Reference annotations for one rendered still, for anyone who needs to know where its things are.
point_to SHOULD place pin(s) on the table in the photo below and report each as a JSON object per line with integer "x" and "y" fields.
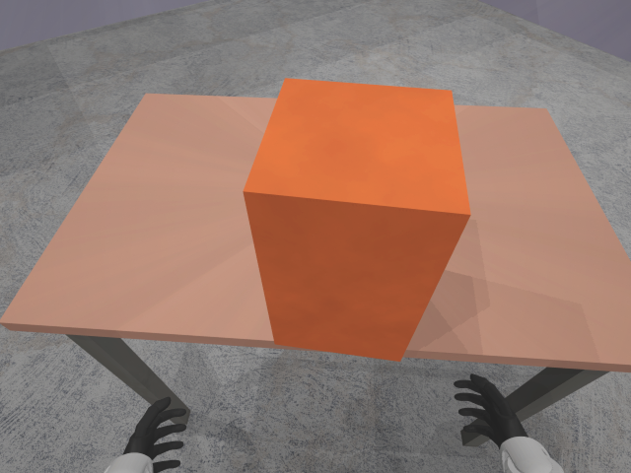
{"x": 158, "y": 246}

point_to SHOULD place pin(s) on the left robot forearm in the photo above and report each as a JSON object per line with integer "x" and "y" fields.
{"x": 131, "y": 463}

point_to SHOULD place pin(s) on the robot left hand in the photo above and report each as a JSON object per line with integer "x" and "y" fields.
{"x": 147, "y": 433}

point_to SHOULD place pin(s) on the right robot forearm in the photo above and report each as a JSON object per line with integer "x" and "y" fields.
{"x": 526, "y": 455}

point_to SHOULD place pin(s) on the robot right hand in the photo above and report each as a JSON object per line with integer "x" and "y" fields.
{"x": 503, "y": 421}

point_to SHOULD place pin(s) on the carton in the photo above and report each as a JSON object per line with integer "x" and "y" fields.
{"x": 356, "y": 200}

